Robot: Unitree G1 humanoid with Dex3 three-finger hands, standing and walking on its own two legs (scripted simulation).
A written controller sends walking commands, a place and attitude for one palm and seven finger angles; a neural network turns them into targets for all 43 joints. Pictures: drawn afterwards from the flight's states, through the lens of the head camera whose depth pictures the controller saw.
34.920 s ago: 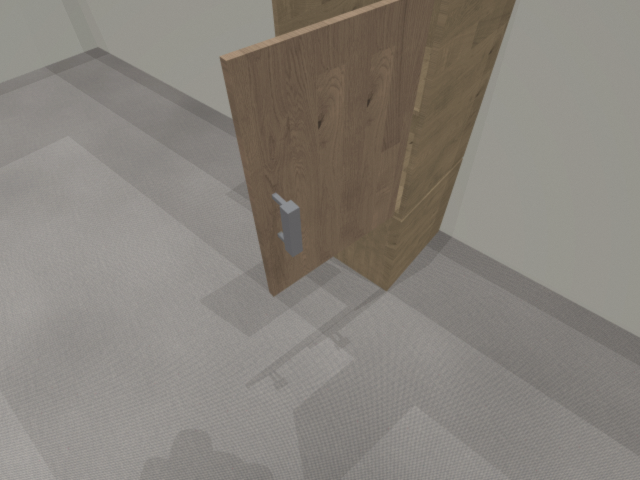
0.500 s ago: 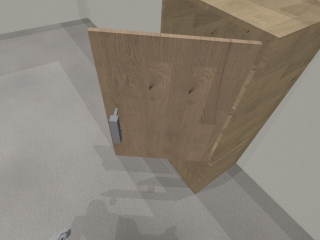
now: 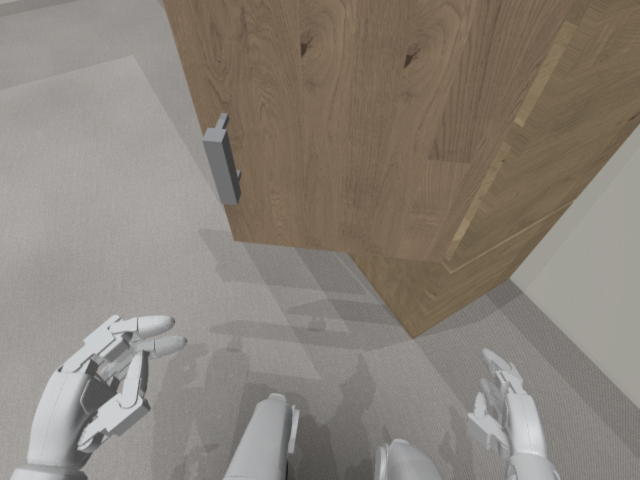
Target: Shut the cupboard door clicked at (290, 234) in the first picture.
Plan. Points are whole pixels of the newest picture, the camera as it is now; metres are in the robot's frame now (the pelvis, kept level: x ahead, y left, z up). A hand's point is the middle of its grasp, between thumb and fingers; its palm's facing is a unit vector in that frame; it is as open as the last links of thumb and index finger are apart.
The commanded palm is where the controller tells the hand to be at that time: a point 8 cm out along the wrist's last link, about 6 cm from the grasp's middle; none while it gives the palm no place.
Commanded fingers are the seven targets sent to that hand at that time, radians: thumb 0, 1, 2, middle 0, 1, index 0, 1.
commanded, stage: raise the hand and make a fist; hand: left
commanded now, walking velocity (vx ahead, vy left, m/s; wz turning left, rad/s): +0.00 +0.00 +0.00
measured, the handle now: (227, 159) +0.52 +0.23 +0.05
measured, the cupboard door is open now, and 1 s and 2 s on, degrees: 52 52 52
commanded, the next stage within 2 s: bring the fist close to the handle in 1.34 s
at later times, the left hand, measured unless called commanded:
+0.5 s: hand (143, 369) +0.21 +0.22 +0.06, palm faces +0.02 -1.00 +0.00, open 3.3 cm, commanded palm +0.18 +0.27 +0.07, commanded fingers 0.00 0.90 0.90 -1.19 -1.38 -1.19 -1.38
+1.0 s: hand (154, 350) +0.23 +0.22 +0.06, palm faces +0.02 -1.00 -0.02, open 3.1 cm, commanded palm +0.21 +0.27 +0.07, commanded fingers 0.00 0.90 0.90 -1.30 -1.50 -1.30 -1.50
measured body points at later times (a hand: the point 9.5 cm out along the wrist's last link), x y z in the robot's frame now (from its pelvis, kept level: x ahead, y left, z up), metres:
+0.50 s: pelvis +0.00 +0.03 +0.01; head +0.07 +0.06 +0.46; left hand +0.20 +0.28 +0.06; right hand +0.19 -0.21 -0.05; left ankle +0.08 +0.14 -0.60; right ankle +0.01 -0.10 -0.60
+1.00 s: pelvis +0.00 +0.03 +0.02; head +0.07 +0.05 +0.46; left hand +0.22 +0.27 +0.07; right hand +0.19 -0.20 -0.05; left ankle +0.08 +0.14 -0.60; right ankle +0.01 -0.10 -0.60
